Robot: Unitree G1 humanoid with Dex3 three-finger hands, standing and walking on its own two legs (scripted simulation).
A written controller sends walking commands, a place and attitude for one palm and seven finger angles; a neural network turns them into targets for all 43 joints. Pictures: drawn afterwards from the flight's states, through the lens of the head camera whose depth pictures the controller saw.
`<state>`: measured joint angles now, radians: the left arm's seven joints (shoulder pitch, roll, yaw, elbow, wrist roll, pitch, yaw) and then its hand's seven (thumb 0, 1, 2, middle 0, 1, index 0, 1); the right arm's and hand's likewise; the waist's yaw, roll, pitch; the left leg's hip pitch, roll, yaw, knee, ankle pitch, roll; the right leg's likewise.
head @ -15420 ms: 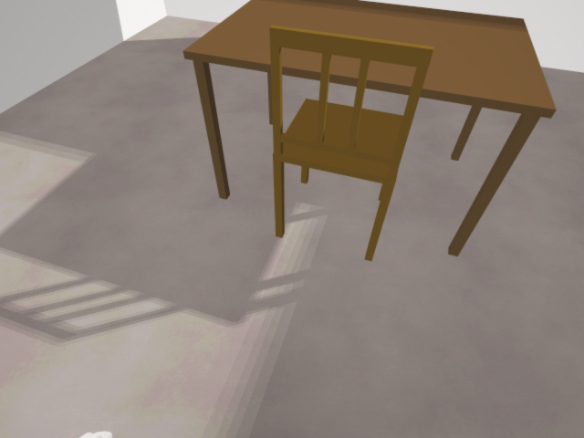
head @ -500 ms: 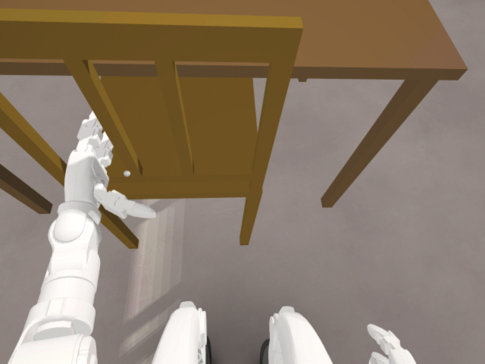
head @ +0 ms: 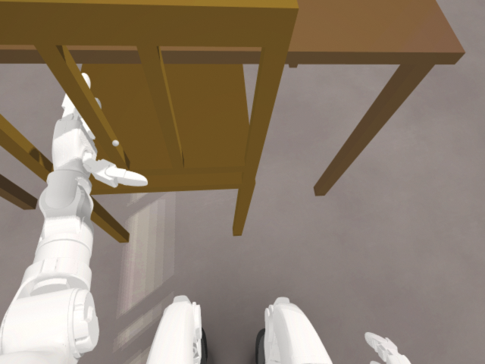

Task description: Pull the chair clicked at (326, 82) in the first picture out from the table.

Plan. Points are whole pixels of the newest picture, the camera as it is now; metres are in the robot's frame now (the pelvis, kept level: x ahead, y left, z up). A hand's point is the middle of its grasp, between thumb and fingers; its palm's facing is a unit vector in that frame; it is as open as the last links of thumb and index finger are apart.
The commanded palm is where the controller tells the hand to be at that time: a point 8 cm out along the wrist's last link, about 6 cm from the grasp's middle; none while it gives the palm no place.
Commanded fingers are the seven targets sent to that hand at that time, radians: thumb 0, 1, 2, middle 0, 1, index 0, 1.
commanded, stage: push the fingers through the gap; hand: left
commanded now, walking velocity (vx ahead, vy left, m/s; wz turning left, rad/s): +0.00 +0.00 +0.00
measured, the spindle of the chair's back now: (96, 120) +0.48 +0.22 +0.05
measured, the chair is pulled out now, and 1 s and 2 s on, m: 0.00 0.00 0.04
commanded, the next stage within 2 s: hook a spindle and tug to test in 0.36 s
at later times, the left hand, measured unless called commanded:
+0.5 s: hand (116, 141) +0.46 +0.19 +0.03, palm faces +0.04 -1.00 -0.04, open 16.9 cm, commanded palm +0.44 +0.23 +0.03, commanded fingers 0.00 -0.50 0.30 -0.11 -0.24 -0.11 -0.24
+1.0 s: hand (116, 142) +0.46 +0.19 +0.03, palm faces +0.06 -1.00 -0.05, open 12.4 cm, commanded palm +0.43 +0.22 +0.03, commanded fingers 0.00 0.23 0.61 -0.50 -1.45 -0.50 -1.45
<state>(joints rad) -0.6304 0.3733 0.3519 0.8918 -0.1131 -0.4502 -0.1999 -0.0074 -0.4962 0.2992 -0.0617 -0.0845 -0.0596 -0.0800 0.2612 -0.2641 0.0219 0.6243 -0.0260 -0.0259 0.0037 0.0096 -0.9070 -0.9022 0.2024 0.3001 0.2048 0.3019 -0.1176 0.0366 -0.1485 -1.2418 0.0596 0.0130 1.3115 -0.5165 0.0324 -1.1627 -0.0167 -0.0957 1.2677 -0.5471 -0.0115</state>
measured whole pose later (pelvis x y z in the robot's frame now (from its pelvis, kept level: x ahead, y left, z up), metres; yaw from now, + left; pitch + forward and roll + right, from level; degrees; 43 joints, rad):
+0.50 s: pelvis +0.00 +0.00 +0.00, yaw +0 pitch +26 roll -4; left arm -0.63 0.38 0.35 0.89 -0.12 -0.44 -0.20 -0.01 -0.50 0.30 -0.06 -0.09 -0.06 -0.08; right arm 0.27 -0.26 0.02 0.63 -0.02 -0.01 0.01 0.01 -0.91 -0.90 0.20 0.30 0.20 0.30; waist -0.12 0.04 -0.14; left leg -1.24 0.06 0.01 1.30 -0.52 0.03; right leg -1.16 -0.01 -0.10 1.25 -0.54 -0.01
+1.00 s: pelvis +0.00 +0.00 +0.00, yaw +0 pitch +26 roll -4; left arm -0.62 0.36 0.32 0.88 -0.12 -0.45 -0.17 -0.01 -0.24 0.41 -0.39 -1.10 -0.36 -1.09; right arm 0.27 -0.26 0.01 0.63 -0.02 -0.01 0.02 0.01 -0.91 -0.90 0.20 0.30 0.20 0.30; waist -0.11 0.04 -0.15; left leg -1.23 0.06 0.01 1.30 -0.52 0.03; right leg -1.15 -0.02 -0.10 1.25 -0.55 -0.01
